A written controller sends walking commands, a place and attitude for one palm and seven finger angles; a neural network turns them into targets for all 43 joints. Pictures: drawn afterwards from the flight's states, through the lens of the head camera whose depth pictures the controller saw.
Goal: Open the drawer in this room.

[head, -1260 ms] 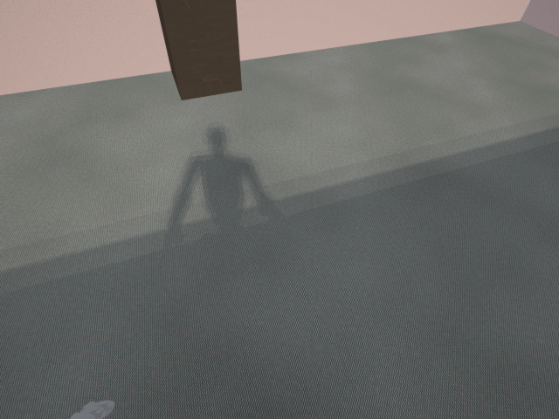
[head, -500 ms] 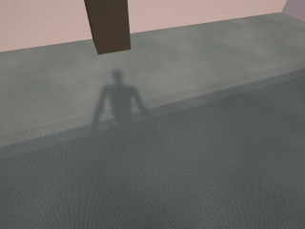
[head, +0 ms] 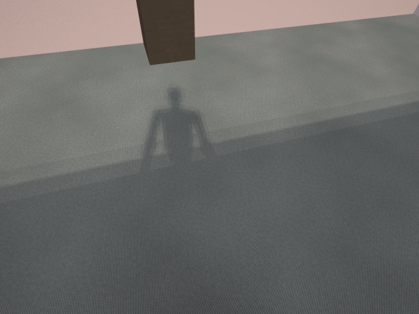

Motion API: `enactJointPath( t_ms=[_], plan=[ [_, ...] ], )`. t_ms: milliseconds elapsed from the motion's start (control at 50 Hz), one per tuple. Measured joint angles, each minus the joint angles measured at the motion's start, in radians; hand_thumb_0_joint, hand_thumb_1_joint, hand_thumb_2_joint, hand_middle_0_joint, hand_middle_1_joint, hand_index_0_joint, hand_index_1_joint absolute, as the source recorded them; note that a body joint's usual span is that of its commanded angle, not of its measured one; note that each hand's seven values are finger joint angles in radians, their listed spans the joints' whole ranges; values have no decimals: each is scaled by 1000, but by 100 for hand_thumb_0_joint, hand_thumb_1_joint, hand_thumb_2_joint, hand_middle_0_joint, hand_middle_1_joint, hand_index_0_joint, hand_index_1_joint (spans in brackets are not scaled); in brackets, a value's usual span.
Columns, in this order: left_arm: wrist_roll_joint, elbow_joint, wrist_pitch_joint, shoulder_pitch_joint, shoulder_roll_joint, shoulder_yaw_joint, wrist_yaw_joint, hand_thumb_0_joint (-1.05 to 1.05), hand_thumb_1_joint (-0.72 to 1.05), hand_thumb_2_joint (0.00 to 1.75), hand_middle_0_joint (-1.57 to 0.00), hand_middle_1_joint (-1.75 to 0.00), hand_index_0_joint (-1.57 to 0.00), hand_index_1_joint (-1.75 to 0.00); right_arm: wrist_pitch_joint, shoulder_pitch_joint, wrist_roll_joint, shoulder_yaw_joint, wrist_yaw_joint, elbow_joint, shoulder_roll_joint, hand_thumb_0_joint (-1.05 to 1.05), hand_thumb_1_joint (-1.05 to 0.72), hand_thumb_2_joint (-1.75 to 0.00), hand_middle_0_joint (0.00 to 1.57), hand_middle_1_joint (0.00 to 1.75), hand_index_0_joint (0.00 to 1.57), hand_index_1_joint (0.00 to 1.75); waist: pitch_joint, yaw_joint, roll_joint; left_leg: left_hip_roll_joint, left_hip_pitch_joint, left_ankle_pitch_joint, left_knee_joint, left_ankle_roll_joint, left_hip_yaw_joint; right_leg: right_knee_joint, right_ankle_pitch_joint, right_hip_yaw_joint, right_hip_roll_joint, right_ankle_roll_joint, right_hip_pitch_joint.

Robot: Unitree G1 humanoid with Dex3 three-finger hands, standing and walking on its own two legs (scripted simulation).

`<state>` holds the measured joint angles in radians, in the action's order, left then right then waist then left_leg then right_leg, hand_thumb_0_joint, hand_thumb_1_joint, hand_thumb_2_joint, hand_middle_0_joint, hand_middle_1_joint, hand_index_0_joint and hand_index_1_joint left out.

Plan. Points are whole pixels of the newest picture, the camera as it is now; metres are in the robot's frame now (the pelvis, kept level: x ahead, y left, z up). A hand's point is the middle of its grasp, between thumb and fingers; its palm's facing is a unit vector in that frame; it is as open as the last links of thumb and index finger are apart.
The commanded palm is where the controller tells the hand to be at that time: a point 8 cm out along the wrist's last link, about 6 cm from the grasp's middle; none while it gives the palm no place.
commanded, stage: stand and wait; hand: left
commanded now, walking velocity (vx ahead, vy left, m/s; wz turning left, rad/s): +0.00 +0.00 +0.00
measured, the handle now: out of the picture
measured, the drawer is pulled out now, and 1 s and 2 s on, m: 0.00 0.00 0.00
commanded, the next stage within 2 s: turn or walk to find it in 0.26 s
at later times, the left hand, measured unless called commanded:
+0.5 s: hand out of the picture +0.00 +0.20 -0.18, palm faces +0.09 -0.97 -0.23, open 7.4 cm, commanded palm none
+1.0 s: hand out of the picture +0.02 +0.19 -0.16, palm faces +0.15 -0.96 -0.24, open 7.4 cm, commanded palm none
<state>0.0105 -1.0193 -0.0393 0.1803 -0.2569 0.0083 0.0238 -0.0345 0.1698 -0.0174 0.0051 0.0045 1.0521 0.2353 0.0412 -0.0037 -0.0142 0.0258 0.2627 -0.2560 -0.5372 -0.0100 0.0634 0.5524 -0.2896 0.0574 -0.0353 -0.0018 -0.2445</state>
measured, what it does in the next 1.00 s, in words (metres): steps on the spot: right foot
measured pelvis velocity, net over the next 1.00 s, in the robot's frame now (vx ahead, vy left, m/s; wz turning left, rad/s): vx -0.01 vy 0.00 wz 0.14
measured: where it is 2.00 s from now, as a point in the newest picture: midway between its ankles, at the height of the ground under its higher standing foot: outside the picture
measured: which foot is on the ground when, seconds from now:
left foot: down 0.00-1.00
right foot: down 0.00-0.60, up 0.62-0.92, down 0.94-1.00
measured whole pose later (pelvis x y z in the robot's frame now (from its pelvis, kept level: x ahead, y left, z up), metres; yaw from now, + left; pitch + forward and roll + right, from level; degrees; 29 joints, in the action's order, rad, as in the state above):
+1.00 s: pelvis -0.01 +0.00 +0.00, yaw +8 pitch -2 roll +1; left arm 0.01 -1.03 -0.02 0.23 -0.18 -0.01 0.03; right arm -0.02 0.27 -0.01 -0.03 -0.02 1.07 0.17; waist 0.00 0.02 0.02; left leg 0.05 0.25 -0.18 -0.46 0.00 0.08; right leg 0.49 -0.29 0.02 -0.01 0.01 -0.16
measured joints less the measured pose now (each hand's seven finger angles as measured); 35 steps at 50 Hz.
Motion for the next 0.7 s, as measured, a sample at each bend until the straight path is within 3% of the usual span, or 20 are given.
enactJointPath(
  t_ms=[140, 340, 460, 500, 580, 620, 700],
  plan=[
    [0, -26, 2, 47, 36, 5, 0, 0, 90, 90, -21, -30, -21, -30, 10, 21, 3, 8, -3, 14, -56, 0, -91, -90, 20, 30, 20, 30, -5, -13, -6, 2, -3, 8, 11, 5, 7, -21, 12, 7, -1, -6, 11],
    [2, -61, 13, 96, 48, -4, 3, 0, 90, 90, -21, -30, -21, -30, 20, 41, 6, -5, -12, 27, -43, 0, -91, -90, 20, 30, 20, 30, -11, -15, -4, 1, -11, 28, 41, 5, 13, -59, 34, 13, 0, -5, 24],
    [4, -33, 4, 90, 46, -22, 8, 0, 90, 90, -21, -30, -21, -30, 2, 63, 3, -17, -11, 5, -34, 0, -91, -90, 20, 30, 20, 30, -8, -11, 4, 10, 40, 8, -23, 6, 41, -18, 12, 42, -7, -5, -3],
    [6, -16, 1, 87, 45, -28, 8, 0, 90, 90, -21, -30, -21, -30, -6, 69, 2, -24, -11, -5, -32, 0, -91, -90, 20, 30, 20, 30, -5, -10, 7, 11, 65, -8, -66, 10, 46, 6, 0, 53, -9, -6, -15],
    [11, 10, -6, 66, 33, -39, 10, 0, 90, 90, -21, -30, -21, -30, -16, 84, 0, -38, -7, -17, -36, 0, -91, -90, 20, 30, 20, 30, 7, 4, -10, 1, 94, -44, -142, 28, -13, 75, -43, 84, -39, -19, -23],
    [9, 19, -14, 58, 25, -46, 11, 0, 90, 90, -21, -30, -21, -30, -11, 90, -4, -38, -5, -24, -44, 0, -91, -90, 20, 30, 20, 30, 4, 0, -36, 18, 92, -48, -143, 42, -25, 123, -86, 72, -57, -26, -42],
    [9, 20, -22, 22, 19, -49, 12, 0, 90, 90, -20, -30, -20, -30, 10, 93, -7, -29, -20, -37, -66, 0, -91, -90, 20, 30, 20, 30, 0, 15, -34, 25, 69, 3, -58, 53, -14, 352, -209, -7, -11, -20, -120]
  ],
)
